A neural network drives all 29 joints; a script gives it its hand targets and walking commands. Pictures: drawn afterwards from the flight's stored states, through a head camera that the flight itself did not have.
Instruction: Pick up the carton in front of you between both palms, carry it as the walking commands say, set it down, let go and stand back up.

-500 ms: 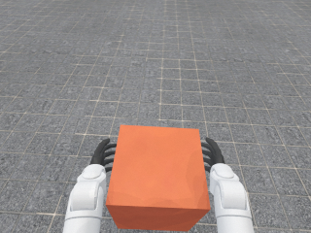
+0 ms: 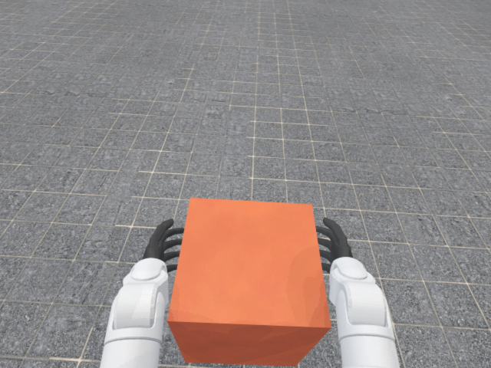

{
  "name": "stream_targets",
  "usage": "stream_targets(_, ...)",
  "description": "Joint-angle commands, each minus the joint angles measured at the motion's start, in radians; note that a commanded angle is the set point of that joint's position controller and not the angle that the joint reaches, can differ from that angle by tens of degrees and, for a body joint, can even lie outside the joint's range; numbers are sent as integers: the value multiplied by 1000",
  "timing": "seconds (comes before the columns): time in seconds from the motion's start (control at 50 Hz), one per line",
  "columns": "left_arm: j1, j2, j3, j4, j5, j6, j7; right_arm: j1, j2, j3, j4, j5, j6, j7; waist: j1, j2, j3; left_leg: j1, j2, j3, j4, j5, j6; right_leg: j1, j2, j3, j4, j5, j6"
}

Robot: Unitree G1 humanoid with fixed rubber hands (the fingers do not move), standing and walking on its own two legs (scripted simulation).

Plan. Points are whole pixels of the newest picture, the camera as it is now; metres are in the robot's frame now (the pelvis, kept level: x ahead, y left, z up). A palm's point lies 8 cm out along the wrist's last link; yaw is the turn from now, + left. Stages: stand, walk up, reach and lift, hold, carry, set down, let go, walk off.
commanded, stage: carry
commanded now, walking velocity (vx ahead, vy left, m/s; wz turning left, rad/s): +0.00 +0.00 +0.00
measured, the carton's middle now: (245, 286) +0.29 +0.00 -0.04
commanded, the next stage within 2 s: hold in 1.20 s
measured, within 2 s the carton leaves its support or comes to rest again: neither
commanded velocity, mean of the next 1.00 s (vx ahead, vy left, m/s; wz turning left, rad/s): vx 0.00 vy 0.00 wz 0.00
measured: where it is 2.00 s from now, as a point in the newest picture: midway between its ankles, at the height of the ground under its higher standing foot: outside the picture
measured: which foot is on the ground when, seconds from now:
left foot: down 0.00-1.00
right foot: down 0.00-1.00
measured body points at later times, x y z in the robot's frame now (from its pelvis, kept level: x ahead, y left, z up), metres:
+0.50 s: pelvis -0.05 +0.00 -0.01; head -0.07 +0.00 +0.44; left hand +0.25 +0.15 +0.03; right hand +0.25 -0.15 +0.03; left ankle -0.12 +0.10 -0.74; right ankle -0.01 -0.11 -0.74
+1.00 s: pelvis -0.08 +0.01 -0.01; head -0.09 +0.01 +0.44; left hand +0.22 +0.16 +0.03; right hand +0.23 -0.15 +0.03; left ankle -0.12 +0.10 -0.74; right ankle -0.01 -0.11 -0.74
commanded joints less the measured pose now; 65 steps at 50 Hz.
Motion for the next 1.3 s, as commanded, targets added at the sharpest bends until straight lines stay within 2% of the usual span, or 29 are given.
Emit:
stream_targets(0.0,-407,-822,-545,-69,-216,-37,-190,-357,819,555,-30,215,-14,205,-2,15,-267,46,109,-51,-1,761,4,190,-87,69,35,589,-16)
stream_targets(0.06,-410,-825,-543,-66,-216,-37,-191,-355,819,550,-24,211,-13,206,-2,24,-264,46,119,-54,7,775,13,175,-84,65,40,529,-13)
stream_targets(0.14,-417,-830,-545,-68,-219,-38,-192,-356,822,547,-23,208,-15,207,-3,27,-266,29,121,-57,13,708,24,164,-93,73,54,468,-19)
stream_targets(0.28,-452,-834,-548,-77,-229,-40,-195,-387,831,554,-30,214,-17,208,-3,1,-235,-36,107,-65,-9,449,36,161,-109,94,16,393,-19)
stream_targets(0.52,-473,-852,-506,-8,-207,-35,-208,-421,859,526,35,201,-11,222,-1,-7,-189,-104,100,-88,-60,250,47,138,-114,111,-37,255,-14)
stream_targets(0.74,-489,-870,-509,-5,-212,-34,-215,-430,878,528,36,203,-10,226,0,-10,-199,-121,98,-96,-66,205,53,132,-116,116,-50,226,-12)
stream_targets(1.18,-482,-868,-504,-6,-208,-32,-216,-425,877,527,34,202,-8,225,0,-9,-213,-131,99,-102,-52,236,58,125,-117,114,-44,241,-8)
stream_targets(1.2,-382,-892,-466,29,-205,-40,-220,-319,875,518,10,213,-5,226,3,80,-69,-170,-81,-271,-143,502,59,427,157,245,-56,392,-36)
stream_targets(1.22,-400,-873,-458,5,-189,-66,-204,-350,842,524,-33,203,-21,220,12,86,-126,-159,-85,-277,-131,550,57,473,137,284,-66,451,-38)
stream_targets(1.24,-376,-842,-439,14,-162,-70,-194,-360,845,506,-44,191,-26,222,23,35,-113,-34,-88,-284,-121,620,56,376,140,280,-74,460,-22)
stream_targets(1.26,-369,-838,-427,18,-154,-79,-181,-384,824,526,-51,201,-31,223,39,56,-145,14,-103,-270,-136,562,54,384,141,285,-82,456,-9)
stream_targets(1.28,-375,-828,-422,20,-145,-83,-180,-385,830,534,-51,202,-34,226,35,25,-127,32,-100,-272,-140,562,52,352,150,279,-93,425,1)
